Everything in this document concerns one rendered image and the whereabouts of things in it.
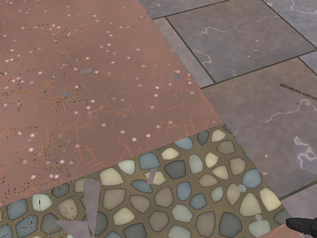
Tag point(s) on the robot right hand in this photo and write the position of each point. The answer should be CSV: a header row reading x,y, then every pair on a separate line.
x,y
306,226

